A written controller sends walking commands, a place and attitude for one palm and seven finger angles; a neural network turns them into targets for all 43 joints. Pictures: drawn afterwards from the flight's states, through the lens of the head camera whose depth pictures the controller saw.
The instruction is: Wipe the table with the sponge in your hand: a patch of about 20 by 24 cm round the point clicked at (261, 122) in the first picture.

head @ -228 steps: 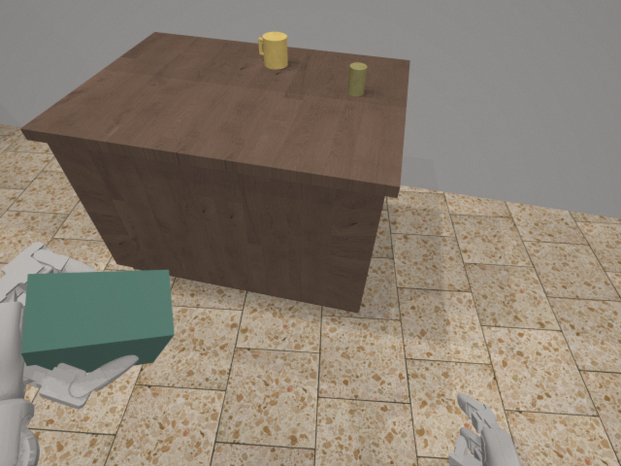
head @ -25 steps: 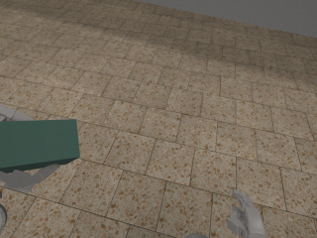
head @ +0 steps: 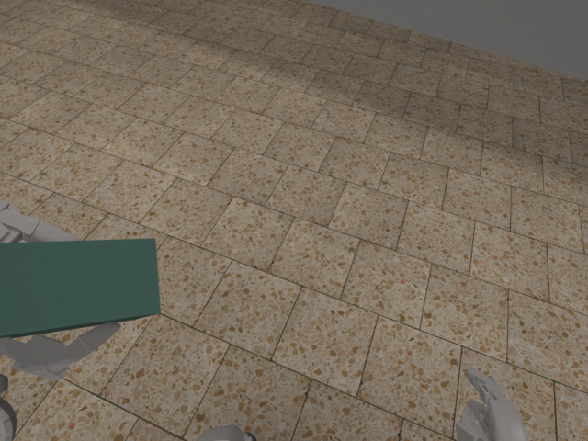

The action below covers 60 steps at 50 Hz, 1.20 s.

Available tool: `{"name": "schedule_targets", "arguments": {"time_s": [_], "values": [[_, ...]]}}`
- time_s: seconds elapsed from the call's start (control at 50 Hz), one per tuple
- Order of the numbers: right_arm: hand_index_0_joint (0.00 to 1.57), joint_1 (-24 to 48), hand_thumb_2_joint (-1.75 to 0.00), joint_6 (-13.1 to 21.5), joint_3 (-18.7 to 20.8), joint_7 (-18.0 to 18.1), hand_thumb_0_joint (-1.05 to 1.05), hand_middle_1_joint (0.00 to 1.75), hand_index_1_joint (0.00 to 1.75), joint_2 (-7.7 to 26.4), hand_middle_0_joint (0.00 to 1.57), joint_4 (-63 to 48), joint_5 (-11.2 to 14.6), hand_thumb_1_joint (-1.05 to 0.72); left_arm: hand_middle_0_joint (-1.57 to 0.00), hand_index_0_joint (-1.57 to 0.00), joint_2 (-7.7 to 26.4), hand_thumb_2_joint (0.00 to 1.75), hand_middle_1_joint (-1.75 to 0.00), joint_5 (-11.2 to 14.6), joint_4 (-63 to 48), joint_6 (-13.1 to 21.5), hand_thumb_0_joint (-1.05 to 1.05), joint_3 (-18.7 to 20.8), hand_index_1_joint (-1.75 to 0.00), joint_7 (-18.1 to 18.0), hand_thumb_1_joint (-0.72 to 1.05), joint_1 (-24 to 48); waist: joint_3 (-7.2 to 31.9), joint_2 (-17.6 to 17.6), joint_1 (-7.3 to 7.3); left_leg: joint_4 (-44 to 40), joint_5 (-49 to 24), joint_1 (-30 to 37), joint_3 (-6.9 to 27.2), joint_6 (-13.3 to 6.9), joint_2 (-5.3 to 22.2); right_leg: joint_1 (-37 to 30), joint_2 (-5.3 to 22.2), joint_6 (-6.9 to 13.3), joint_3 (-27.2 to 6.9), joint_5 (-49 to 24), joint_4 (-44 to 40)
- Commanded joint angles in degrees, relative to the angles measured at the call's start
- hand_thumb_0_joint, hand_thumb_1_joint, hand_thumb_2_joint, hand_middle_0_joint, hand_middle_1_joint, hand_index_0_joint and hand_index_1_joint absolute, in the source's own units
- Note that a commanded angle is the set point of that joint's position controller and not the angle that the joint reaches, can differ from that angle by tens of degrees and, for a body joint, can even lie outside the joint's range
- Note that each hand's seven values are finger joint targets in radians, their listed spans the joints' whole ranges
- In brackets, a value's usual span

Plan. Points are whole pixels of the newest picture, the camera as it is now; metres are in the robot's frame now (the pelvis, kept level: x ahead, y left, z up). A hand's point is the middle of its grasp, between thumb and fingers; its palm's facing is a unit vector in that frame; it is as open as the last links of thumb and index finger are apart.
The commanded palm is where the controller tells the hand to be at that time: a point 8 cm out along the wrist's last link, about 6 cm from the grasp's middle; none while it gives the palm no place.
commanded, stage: walk around to get in front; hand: left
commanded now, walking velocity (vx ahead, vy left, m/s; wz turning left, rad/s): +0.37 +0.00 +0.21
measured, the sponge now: (100, 288) +0.22 +0.20 +0.17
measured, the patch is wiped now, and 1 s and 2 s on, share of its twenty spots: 0.00 0.00 0.00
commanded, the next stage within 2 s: turn to face it in 0.70 s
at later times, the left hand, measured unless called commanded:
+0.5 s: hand (124, 203) +0.32 +0.22 +0.17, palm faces +0.51 -0.75 -0.42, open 10.5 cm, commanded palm +0.25 +0.25 +0.19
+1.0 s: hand (103, 145) +0.38 +0.25 +0.20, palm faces +0.61 -0.66 -0.44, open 10.5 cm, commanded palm +0.33 +0.28 +0.19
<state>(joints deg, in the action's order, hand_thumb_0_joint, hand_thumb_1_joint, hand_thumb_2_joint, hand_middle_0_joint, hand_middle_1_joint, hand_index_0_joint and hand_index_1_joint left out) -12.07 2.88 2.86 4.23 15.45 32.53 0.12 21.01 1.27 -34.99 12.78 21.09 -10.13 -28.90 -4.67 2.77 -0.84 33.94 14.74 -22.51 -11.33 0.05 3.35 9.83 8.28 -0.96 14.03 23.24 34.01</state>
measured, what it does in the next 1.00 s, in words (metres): walks ahead: left foot, then right foot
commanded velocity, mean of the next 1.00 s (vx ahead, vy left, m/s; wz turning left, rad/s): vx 0.25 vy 0.00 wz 0.18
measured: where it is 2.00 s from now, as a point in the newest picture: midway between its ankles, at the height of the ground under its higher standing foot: (323, 431)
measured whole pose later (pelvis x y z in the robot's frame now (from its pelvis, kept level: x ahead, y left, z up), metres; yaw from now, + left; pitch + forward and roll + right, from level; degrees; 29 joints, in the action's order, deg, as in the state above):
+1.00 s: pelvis +0.25 -0.04 +0.01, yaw +15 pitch +0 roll -2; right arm -11.1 6.2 -2.9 2.7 5.5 33.8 0.8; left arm 21.5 2.1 -33.8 13.9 22.4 -7.8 -28.8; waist -3.5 -1.5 -3.1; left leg 29.7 12.7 -16.9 -5.5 0.2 5.5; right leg 26.9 4.6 -3.3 6.4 20.7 47.8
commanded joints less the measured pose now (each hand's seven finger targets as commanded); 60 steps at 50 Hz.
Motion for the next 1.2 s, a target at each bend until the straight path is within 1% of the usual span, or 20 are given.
{"name": "schedule_targets", "arguments": {"time_s": [0.0, 0.02, 0.04, 0.16, 0.3, 0.32, 0.34, 0.36, 0.5, 0.58, 0.64, 0.66, 0.68, 0.7, 0.74, 0.84, 0.92, 1.04, 1.1, 1.18], "values": [[0.2, 3.0, -0.9, 3.0, 1.7, 0.2, 0.0, 0.3, 0.3, 3.7, 0.2, -8.7, 0.0, -0.9, -1.2, -1.2, 8.9, 1.3, -1.6, 0.5, -13.2, 5.0, 0.0, 6.5, -1.6, -2.2, 0.1, 8.5, 15.4, -25.4, 1.74, -13.8, -17.5, 29.3, 33.0, -12.0, 18.8, 21.6, -4.0, -0.8, -4.5, 9.3, 32.0], [0.2, 3.7, -0.9, 3.7, 0.7, -0.3, 0.0, 0.3, 0.3, 2.8, 0.2, -8.4, -0.2, -0.9, -1.2, -1.2, 11.8, 1.3, -1.6, 0.0, -9.4, 5.5, 0.0, 7.1, -1.6, -1.5, 0.1, 9.3, 13.6, -21.9, 1.43, -16.3, -14.6, 25.7, 43.0, -15.7, 23.5, 26.4, -4.5, 0.0, -11.2, 13.8, 40.1], [0.2, 4.3, -0.9, 3.8, 1.0, -0.4, 0.0, 0.3, 0.3, 2.6, 0.2, -7.4, 0.1, -0.9, -1.2, -1.2, 13.8, 1.3, -1.6, 0.0, -9.1, 5.2, 0.0, 9.4, -1.6, -0.8, 0.1, 9.7, 12.9, -17.5, 1.62, -16.2, -12.6, 25.4, 42.0, -17.0, 24.1, 30.7, -1.6, -0.5, -14.2, 11.3, 43.2], [0.2, 4.0, -0.9, 5.8, 0.7, -1.3, 0.0, 0.3, 0.3, 1.6, 0.2, -6.6, 0.6, -0.9, -1.2, -1.2, 7.3, 1.3, -1.6, 1.3, -12.9, 4.9, 0.0, 6.8, -1.6, 0.6, 0.1, 0.1, 11.4, -17.3, 0.23, -17.0, -9.4, 11.6, 16.0, -10.3, 13.6, 19.9, -0.6, -1.9, -7.8, -1.5, 21.5], [0.2, 4.4, -0.9, 5.1, -0.1, 0.9, 0.0, 0.3, 0.3, 1.2, 0.2, -5.3, 0.4, -0.9, -1.2, -1.2, 7.5, 1.3, -1.6, 0.6, -3.2, 2.3, 0.0, 5.6, -1.6, 0.7, 0.1, 6.3, 10.0, -10.0, -0.08, -6.5, 4.8, 4.5, 9.6, -5.6, 9.5, -1.0, -5.3, -2.4, -1.0, -6.5, -3.8], [0.2, 4.3, -0.9, 4.7, -0.4, 1.1, 0.0, 0.3, 0.3, 0.1, 0.2, -5.4, 0.6, -0.9, -1.2, -1.2, 8.1, 1.3, -1.6, 0.2, -3.6, 1.7, 0.0, 5.3, -1.6, 0.6, 0.1, 8.1, 11.1, -4.0, -0.26, 4.1, 6.7, 1.4, 7.0, -4.4, 6.1, -5.3, -1.9, -0.5, -6.3, -4.3, -8.5], [0.2, 4.1, -0.9, 4.2, -1.0, 1.0, 0.0, 0.3, 0.3, -1.5, 0.2, -5.6, 0.6, -0.9, -1.2, -1.2, 11.1, 1.3, -1.6, -0.4, -3.8, 1.3, 0.0, 6.5, -1.6, 0.3, 0.1, 9.6, 11.5, 12.0, -0.35, 21.6, 13.4, -11.8, 2.7, -1.8, 0.1, -12.3, 11.8, 5.0, -26.2, -2.7, -15.0], [0.2, 7.5, -0.9, 4.8, -1.4, 0.9, 0.0, 0.3, 0.3, -0.2, 0.2, -6.5, 0.1, -0.9, -1.2, -1.2, 14.7, 1.3, -1.6, 0.3, -4.0, 0.9, 0.0, 9.6, -1.6, -0.2, 0.1, 9.3, 10.0, 15.5, -2.22, 34.9, 19.7, -21.3, 7.9, -0.6, -2.4, -14.2, 21.1, 10.9, -41.0, -8.6, -19.4], [0.2, 7.4, -0.9, 2.7, -1.0, -0.3, 0.0, 0.3, 0.3, 0.8, 0.2, -5.5, -0.1, -0.9, -1.2, -1.2, 10.0, 1.3, -1.6, 0.1, -8.2, 2.5, 0.0, 6.9, -1.6, 0.2, 0.1, 7.0, 6.3, 6.6, -0.09, 23.5, 7.1, -11.0, 6.6, 1.4, 3.3, -4.3, 14.5, 7.3, -9.9, -24.2, -15.8], [0.2, 6.1, -0.9, 2.7, -0.1, -0.5, 0.0, 0.3, 0.3, -0.2, 0.2, -8.7, -0.5, -0.9, -1.2, -1.2, 10.1, 1.3, -1.6, 0.5, -12.5, 2.5, 0.0, 8.5, -1.6, -1.6, 0.1, 2.7, 8.4, 6.7, -1.85, 6.2, 6.0, -3.8, -0.6, 0.7, 0.0, -6.7, 13.6, 7.3, -6.4, -31.9, -10.8], [0.2, 2.5, -0.9, 2.6, 1.0, 0.0, 0.0, 0.3, 0.3, 0.5, 0.2, -9.3, -0.3, -0.9, -1.2, -1.2, 9.4, 1.3, -1.6, 0.8, -14.5, 2.5, 0.0, 7.4, -1.6, -2.2, 0.1, 4.4, 13.9, 0.1, 1.83, -5.0, -2.7, 12.4, -3.4, 0.3, -4.2, -1.9, 9.9, 3.2, -0.3, -31.4, 7.7], [0.2, 2.0, -0.9, 2.6, 1.7, 0.4, 0.0, 0.3, 0.3, 1.6, 0.2, -9.5, 0.0, -0.9, -1.2, -1.2, 9.6, 1.3, -1.6, 0.6, -14.6, 3.5, 0.0, 7.8, -1.6, -2.3, 0.1, 4.7, 16.0, -10.0, 2.77, -7.0, -4.6, 23.2, 5.2, -2.8, 0.4, 8.2, 6.7, 0.6, 0.0, -24.1, 21.6], [0.2, 2.8, -0.9, 2.9, 2.0, 0.0, 0.0, 0.3, 0.3, 3.2, 0.2, -9.8, 0.0, -0.9, -1.2, -1.2, 9.1, 1.3, -1.6, 1.1, -15.5, 4.5, 0.0, 7.8, -1.6, -2.2, 0.1, 4.7, 16.5, -25.9, 2.28, -11.4, -23.4, 28.8, 31.7, -12.0, 16.8, 21.7, -2.6, -2.8, -2.3, 8.9, 38.0], [0.2, 3.0, -0.9, 3.8, 1.6, -1.1, 0.0, 0.3, 0.3, 3.2, 0.2, -9.5, 0.3, -0.9, -1.2, -1.2, 12.1, 1.3, -1.6, 0.0, -14.7, 5.6, 0.0, 8.7, -1.6, -1.6, 0.1, 8.7, 15.7, -23.2, 1.9, -13.9, -25.2, 26.7, 44.2, -17.0, 22.8, 27.5, -3.2, -1.5, -10.5, 15.4, 44.9], [0.2, 4.1, -0.9, 4.2, 2.4, -1.2, 0.0, 0.3, 0.3, 3.4, 0.2, -8.0, 1.0, -0.9, -1.2, -1.2, 15.0, 1.3, -1.6, -0.1, -13.4, 5.2, 0.0, 12.4, -1.6, -0.2, 0.1, 7.1, 14.9, -15.3, 1.74, -12.6, -18.2, 23.7, 41.4, -18.1, 22.3, 33.0, 0.0, -2.3, -15.4, 11.1, 47.3], [0.2, 4.1, -0.9, 5.4, 0.9, -1.7, 0.0, 0.3, 0.3, 1.4, 0.2, -6.9, 1.1, -0.9, -1.2, -1.2, 8.7, 1.3, -1.6, 1.9, -15.6, 4.8, 0.0, 8.7, -1.6, 1.1, 0.1, -1.3, 14.0, -16.7, 0.35, -13.7, -18.0, 11.8, 17.3, -10.5, 13.1, 20.3, -1.4, -2.6, -9.3, -0.9, 25.8], [0.2, 3.7, -0.9, 6.2, -0.3, -0.3, 0.0, 0.3, 0.3, 1.7, 0.2, -6.2, 0.7, -0.9, -1.2, -1.2, 7.1, 1.3, -1.6, 1.2, -10.4, 3.8, 0.0, 5.1, -1.6, 1.2, 0.1, 5.8, 11.5, -15.8, 1.04, -15.9, -12.5, 8.9, 9.7, -7.5, 13.8, 12.8, -4.6, -2.7, -6.0, -4.2, 13.8], [0.2, 5.5, -0.9, 6.2, -1.5, 0.5, 0.0, 0.3, 0.3, 1.2, 0.2, -5.5, 0.1, -0.9, -1.2, -1.2, 7.4, 1.3, -1.6, -0.3, -2.2, 1.2, 0.0, 1.9, -1.6, 1.2, 0.1, 17.3, 8.2, -9.3, 0.0, -2.3, 2.0, 6.1, 4.9, -1.9, 12.1, 2.6, -6.1, -1.8, -6.5, -10.3, -6.2], [0.2, 5.5, -0.9, 6.3, -1.6, -0.2, 0.0, 0.3, 0.3, 0.3, 0.2, -6.2, 0.0, -0.9, -1.2, -1.2, 10.5, 1.3, -1.6, 0.4, -0.6, -0.2, 0.0, 4.4, -1.6, 0.9, 0.1, 16.8, 10.0, 16.2, -0.9, 28.3, 20.2, -7.1, 7.2, 3.5, -0.6, -0.2, 13.2, 9.2, -39.7, -34.3, -16.3], [0.2, 8.4, -0.9, 3.9, -2.7, -1.2, 0.0, 0.3, 0.3, -0.5, 0.2, -6.2, -0.2, -0.9, -1.2, -1.2, 11.5, 1.3, -1.6, 1.4, -9.2, 1.9, 0.0, 7.7, -1.6, 0.4, 0.1, 8.5, 14.0, 3.0, -0.23, 32.6, 13.7, -9.3, 10.6, 5.0, 0.6, -6.4, 8.9, 10.4, -28.1, -46.8, -8.9]]}}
